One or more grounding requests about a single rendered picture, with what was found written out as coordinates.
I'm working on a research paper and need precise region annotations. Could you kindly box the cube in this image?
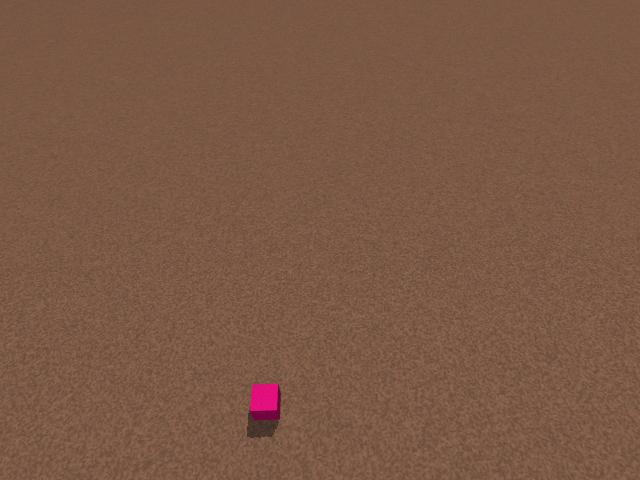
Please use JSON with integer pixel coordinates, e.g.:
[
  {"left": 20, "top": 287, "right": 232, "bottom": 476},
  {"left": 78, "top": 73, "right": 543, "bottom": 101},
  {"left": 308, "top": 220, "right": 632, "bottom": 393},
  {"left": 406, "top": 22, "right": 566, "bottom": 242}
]
[{"left": 250, "top": 384, "right": 281, "bottom": 420}]

